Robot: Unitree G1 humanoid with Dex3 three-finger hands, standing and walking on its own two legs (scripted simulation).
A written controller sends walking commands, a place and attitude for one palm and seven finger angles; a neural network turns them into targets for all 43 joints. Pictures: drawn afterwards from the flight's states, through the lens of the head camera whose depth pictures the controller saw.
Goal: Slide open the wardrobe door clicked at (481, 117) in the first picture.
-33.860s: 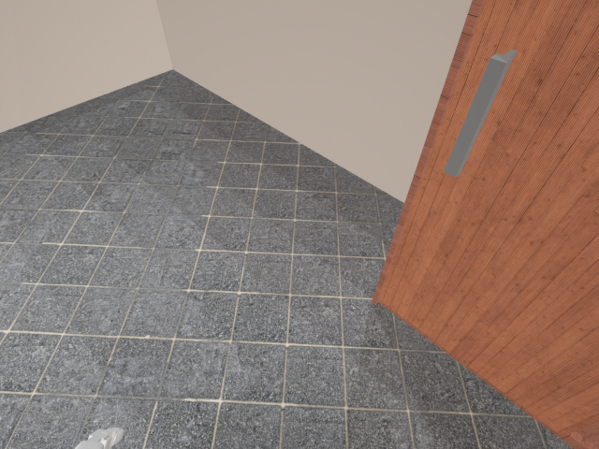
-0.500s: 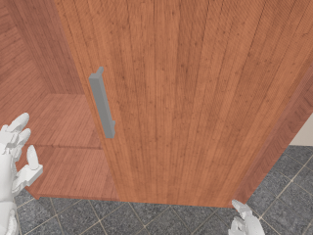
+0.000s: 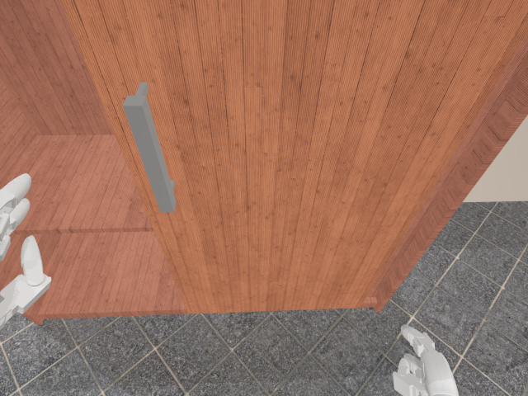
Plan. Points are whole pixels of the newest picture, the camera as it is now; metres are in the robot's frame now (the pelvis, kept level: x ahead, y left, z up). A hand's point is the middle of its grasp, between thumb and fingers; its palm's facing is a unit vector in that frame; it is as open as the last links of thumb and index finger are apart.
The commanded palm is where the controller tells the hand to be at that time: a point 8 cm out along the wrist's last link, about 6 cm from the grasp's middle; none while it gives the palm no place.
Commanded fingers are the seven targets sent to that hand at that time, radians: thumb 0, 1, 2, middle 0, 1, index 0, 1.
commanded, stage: step back with the hand held close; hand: left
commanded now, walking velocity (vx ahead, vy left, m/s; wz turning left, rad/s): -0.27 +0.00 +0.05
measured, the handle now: (156, 153) +0.48 +0.23 +0.10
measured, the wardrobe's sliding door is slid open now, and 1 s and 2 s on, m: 0.56 0.56 0.56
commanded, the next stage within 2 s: stop stepping back and stand still in 0.84 s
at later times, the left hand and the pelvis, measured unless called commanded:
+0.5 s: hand out of the picture +0.10 +0.28 +0.16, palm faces +0.51 -0.77 -0.39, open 7.4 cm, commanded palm +0.04 +0.31 +0.18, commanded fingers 0.00 0.90 0.90 -0.20 -0.30 -0.20 -0.30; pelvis -0.08 +0.00 -0.01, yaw +4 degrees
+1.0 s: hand out of the picture +0.03 +0.28 +0.17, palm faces +0.39 -0.84 -0.38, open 7.4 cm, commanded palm -0.02 +0.32 +0.18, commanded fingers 0.00 0.90 0.90 -0.20 -0.30 -0.20 -0.30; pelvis -0.19 +0.03 -0.02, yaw -4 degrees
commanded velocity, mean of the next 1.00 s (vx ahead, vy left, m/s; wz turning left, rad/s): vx -0.28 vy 0.00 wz -0.03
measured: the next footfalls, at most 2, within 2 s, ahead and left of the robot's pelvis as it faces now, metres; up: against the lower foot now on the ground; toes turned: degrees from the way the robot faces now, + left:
right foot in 0.90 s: -0.28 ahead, -0.11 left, +0.00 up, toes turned -3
left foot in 1.02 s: -0.01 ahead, +0.07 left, +0.00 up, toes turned -2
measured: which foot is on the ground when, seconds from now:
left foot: down 0.00-0.90, up 0.92-1.00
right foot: down 0.00-0.60, up 0.62-0.88, down 0.90-1.00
